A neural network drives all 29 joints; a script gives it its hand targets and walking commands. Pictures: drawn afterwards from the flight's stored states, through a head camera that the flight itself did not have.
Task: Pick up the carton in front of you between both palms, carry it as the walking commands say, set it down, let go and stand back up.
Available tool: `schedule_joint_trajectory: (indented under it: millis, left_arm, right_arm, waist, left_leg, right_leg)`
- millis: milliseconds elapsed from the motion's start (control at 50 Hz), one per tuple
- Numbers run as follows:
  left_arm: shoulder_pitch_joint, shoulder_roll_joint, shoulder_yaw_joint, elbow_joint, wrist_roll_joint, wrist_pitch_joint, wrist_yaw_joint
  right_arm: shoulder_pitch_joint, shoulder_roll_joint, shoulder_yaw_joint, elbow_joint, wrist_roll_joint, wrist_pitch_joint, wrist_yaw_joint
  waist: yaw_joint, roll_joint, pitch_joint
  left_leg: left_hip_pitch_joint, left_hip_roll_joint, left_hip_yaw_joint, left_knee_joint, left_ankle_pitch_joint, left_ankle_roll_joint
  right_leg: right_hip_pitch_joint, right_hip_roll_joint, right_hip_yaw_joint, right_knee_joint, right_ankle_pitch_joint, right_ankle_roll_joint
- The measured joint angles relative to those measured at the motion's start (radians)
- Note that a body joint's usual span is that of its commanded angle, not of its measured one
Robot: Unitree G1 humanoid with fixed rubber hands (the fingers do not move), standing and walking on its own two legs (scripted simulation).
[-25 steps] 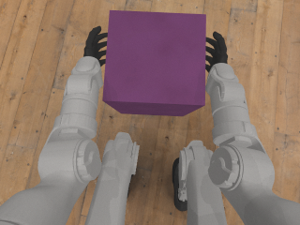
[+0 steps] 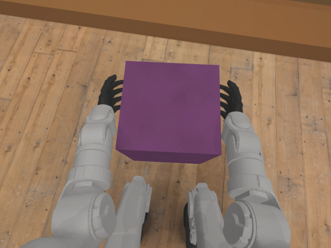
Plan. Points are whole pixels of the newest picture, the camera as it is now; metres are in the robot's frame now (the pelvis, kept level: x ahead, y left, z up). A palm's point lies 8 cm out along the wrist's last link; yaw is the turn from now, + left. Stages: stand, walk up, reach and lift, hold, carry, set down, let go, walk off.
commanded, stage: reach and lift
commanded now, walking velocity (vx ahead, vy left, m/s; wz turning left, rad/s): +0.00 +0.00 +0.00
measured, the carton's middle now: (169, 121) +0.44 +0.03 -0.11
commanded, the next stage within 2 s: hold in 1.88 s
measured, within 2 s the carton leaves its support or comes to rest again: neither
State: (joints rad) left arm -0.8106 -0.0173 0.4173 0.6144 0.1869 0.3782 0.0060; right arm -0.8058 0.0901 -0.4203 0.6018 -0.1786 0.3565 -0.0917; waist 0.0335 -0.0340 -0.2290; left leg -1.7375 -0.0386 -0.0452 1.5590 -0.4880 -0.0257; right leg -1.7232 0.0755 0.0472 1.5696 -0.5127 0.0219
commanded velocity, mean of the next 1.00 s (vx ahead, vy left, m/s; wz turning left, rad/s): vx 0.00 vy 0.00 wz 0.00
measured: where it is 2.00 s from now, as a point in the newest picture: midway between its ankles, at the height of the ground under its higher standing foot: (164, 233)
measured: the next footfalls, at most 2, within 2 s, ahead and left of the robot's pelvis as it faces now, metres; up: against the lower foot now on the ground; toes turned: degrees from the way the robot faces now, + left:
none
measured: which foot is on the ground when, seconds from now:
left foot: down 0.00-1.00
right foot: down 0.00-1.00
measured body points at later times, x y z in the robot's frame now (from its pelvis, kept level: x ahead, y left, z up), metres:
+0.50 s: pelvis +0.05 +0.00 +0.14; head +0.14 +0.01 +0.58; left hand +0.40 +0.17 +0.11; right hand +0.41 -0.14 +0.11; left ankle +0.09 +0.12 -0.52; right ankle +0.08 -0.12 -0.52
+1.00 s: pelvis +0.07 +0.00 +0.21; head +0.03 +0.00 +0.66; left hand +0.37 +0.16 +0.23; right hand +0.38 -0.15 +0.23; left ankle +0.09 +0.12 -0.52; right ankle +0.08 -0.12 -0.52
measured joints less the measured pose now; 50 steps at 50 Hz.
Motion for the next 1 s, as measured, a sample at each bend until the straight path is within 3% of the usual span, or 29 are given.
schedule_joint_trajectory:
  millis: [540, 860, 1000]
  left_arm:
    - [0.374, -0.097, -0.068, -0.072, 0.026, -0.009, 0.001]
    - [0.535, -0.139, -0.131, -0.222, 0.048, 0.147, 0.000]
    - [0.500, -0.146, -0.109, -0.214, 0.096, 0.222, -0.019]
  right_arm:
    - [0.368, 0.060, 0.064, -0.051, -0.031, -0.010, 0.045]
    - [0.527, 0.066, 0.138, -0.194, -0.050, 0.152, 0.073]
    - [0.492, 0.075, 0.104, -0.187, -0.101, 0.227, 0.099]
  waist:
    - [-0.015, 0.015, 0.050]
    - [-0.026, 0.027, 0.142]
    - [-0.028, 0.027, 0.194]
  left_leg:
    - [0.831, 0.007, -0.005, -0.606, 0.112, 0.017]
    - [1.396, 0.014, -0.016, -1.004, 0.235, 0.020]
    - [1.533, 0.015, -0.016, -1.079, 0.267, 0.022]
  right_leg:
    - [0.831, -0.026, 0.021, -0.607, 0.114, -0.016]
    - [1.398, -0.042, 0.024, -1.009, 0.239, -0.022]
    - [1.534, -0.046, 0.026, -1.082, 0.269, -0.022]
